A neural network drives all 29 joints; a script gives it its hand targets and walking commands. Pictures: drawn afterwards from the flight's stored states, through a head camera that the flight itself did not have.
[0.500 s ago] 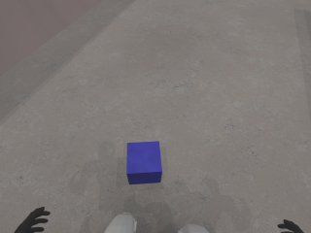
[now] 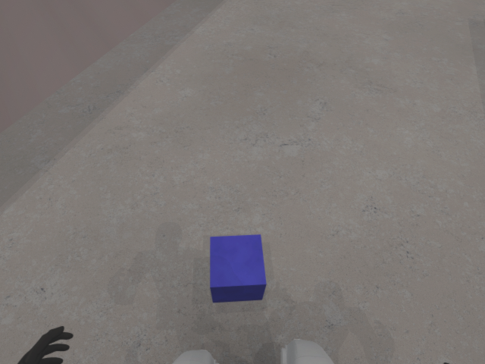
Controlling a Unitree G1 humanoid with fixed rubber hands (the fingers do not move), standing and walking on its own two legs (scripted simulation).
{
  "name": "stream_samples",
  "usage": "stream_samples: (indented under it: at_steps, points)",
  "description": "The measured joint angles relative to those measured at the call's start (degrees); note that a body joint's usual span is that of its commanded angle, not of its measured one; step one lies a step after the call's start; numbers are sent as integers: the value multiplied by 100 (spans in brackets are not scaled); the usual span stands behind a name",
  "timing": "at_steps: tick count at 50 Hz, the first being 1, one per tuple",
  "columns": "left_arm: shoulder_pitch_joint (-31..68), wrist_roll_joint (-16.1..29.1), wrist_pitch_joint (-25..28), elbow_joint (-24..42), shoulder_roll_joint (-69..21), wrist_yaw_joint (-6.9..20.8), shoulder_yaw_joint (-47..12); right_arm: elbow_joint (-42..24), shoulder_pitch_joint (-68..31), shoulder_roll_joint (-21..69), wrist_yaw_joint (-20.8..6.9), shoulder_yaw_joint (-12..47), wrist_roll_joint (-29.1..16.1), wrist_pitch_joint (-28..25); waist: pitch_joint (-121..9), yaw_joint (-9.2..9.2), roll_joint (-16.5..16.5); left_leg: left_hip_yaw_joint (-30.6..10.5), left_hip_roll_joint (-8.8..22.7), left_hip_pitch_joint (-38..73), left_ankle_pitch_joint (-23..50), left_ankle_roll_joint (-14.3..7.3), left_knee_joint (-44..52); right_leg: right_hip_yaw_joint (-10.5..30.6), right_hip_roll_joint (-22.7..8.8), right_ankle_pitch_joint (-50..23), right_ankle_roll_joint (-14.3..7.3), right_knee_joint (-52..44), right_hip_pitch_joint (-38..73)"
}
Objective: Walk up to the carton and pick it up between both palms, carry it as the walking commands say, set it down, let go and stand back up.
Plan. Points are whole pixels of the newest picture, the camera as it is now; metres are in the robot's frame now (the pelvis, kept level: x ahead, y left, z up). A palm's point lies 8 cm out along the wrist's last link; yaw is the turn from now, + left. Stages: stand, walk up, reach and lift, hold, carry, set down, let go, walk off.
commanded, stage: walk up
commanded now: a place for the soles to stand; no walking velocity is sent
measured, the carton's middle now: (236, 268) +0.50 +0.02 -0.66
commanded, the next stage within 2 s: none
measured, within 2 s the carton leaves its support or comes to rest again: neither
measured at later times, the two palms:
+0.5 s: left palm out of the picture +0.10 +0.36 -0.08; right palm out of the picture +0.10 -0.31 -0.06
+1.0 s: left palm (32, 357) +0.13 +0.34 -0.07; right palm (448, 342) +0.16 -0.33 -0.07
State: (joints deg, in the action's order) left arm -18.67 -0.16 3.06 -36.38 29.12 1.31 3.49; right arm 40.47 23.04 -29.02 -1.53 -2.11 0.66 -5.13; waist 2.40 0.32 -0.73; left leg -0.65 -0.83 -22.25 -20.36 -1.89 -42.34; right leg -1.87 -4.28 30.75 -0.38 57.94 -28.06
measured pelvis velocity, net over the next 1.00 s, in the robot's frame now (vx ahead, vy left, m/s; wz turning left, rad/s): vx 0.05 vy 0.01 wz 0.06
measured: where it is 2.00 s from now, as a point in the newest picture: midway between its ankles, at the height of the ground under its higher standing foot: outside the picture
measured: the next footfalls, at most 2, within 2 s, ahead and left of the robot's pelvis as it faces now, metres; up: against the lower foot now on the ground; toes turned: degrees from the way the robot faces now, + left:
right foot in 0.10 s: +0.10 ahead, -0.13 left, +0.00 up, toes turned -3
right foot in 0.60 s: +0.12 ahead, -0.17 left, +0.00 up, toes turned +4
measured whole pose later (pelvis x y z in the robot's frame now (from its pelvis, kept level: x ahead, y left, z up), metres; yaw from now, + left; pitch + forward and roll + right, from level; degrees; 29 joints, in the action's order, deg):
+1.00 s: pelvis +0.05 +0.01 +0.00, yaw +3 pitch +0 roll +0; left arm -18.6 -0.2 1.9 -36.6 27.4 0.9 3.5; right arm 40.4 17.4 -28.3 0.0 -2.1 0.7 -4.3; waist 2.6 -0.4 -0.5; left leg -0.7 0.6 -24.4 -19.6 -0.9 -43.5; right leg -1.6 -1.7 21.7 -0.2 43.1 -21.9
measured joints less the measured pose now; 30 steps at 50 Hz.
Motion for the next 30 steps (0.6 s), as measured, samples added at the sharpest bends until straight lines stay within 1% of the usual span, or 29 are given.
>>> stream_samples:
  at_steps: [2, 4, 5, 6, 7, 9, 10, 13, 15, 16, 17, 18, 20, 22, 25, 27, 29, 30]
  points:
    - [0, 0, 32, 3, 0, 0, 1, 0, 39, 1, -4, 0, 0, 35, -5, -63, 5, 2, 4, 40, -17, 0, 30, -56, 48, -58, 0, -332, 2]
    - [-6, 1, 97, 7, 3, -6, 1, 0, 39, 3, -26, 1, 0, 106, 10, -74, 7, 8, 8, 36, -67, 0, -32, -112, 150, -505, 0, -1147, 188]
    - [-4, 1, 143, 4, 20, -19, 3, 2, 37, 1, -28, 0, 0, 124, 46, -69, -4, 8, -7, -23, -117, 0, -238, -95, 179, -758, -43, -1530, 334]
    - [-5, 0, 162, -3, 20, -38, 2, 7, 12, 15, -24, -1, 0, 157, 98, -69, -7, 7, -31, -111, -200, 0, -595, -94, 162, -1194, -52, -1526, 354]
    - [-6, 0, 164, -4, -18, -43, 1, 7, -11, 31, -6, -1, 0, 205, 123, -68, 32, 7, -34, -214, -346, 0, -972, -126, 152, -1316, -51, -1455, 388]
    - [-23, 0, 163, -3, -77, -43, 0, -1, -83, 32, -1, 0, 0, 238, 123, -70, 85, 1, -41, -372, -407, 0, -1416, -169, 92, -1268, -52, -1452, 509]
    - [-26, 0, 163, -2, -78, -43, 0, -3, -130, 30, -7, 0, 0, 238, 121, -73, 85, -3, -38, -394, -414, 0, -1400, -171, 39, -1218, -51, -1453, 551]
    - [-26, 0, 161, -1, -76, -43, 0, -4, -230, 28, -64, 0, 0, 238, 112, -75, 87, -6, -29, -394, -423, 0, -901, -195, -114, -1135, -51, -1454, 573]
    - [-27, 0, 107, -4, -76, -42, 0, -5, -228, 27, -74, -4, 0, 226, 108, -78, 101, -9, -30, -300, -417, 0, -302, -253, -174, -1106, -51, -1448, 570]
    - [-27, 0, 65, -6, -76, -42, 0, -4, -226, 28, -57, -9, 0, 200, 116, -75, 102, -5, -37, -251, -221, 0, -88, -266, -191, -1072, -51, -1403, 562]
    - [-27, 0, 15, -8, -79, -42, 1, -3, -218, 29, -26, -10, 0, 163, 146, -76, 102, -5, -39, -246, 166, 0, -71, -251, -183, -865, -52, -1274, 556]
    - [-25, 0, -51, -10, -87, -42, 0, -1, -209, 34, 8, -10, 3, 139, 160, -79, 101, -7, -30, -243, 369, 0, -124, -159, -112, -641, -52, -1088, 530]
    - [-25, 0, -131, -5, -88, -42, 1, -2, -192, 42, 84, -11, 4, 114, 124, -78, 67, -7, -5, -239, 380, 0, -119, 8, 20, -492, -52, -782, 384]
    - [-26, 0, -146, -3, -87, -42, 1, -3, -192, 42, 156, -10, 4, 88, 123, -75, 21, -5, 10, -238, 371, 0, -7, 51, 40, -488, -52, -757, 292]
    - [-26, 0, -152, -2, -87, -42, 1, -1, -192, 42, 171, -9, 4, 82, 152, -74, -8, -3, 34, -237, 409, 0, 91, 53, 67, -488, -51, -756, 282]
    - [-28, 0, -152, -1, -85, -42, 1, -2, -195, 42, 171, -9, 4, 82, 150, -72, -11, 0, 44, -238, 406, 0, 99, 53, 120, -486, -51, -862, 319]
    - [-30, 0, -152, 1, -83, -42, 0, -1, -220, 44, 165, -8, 4, 105, 145, -69, -16, 4, 43, -242, 367, 4, 48, 53, 198, -507, -64, -1334, 499]
    - [-28, 0, -149, -1, -84, -43, 0, 0, -240, 44, 163, -9, 4, 120, 151, -72, -13, 2, 42, -251, 316, 10, -37, 58, 220, -663, -83, -1510, 580]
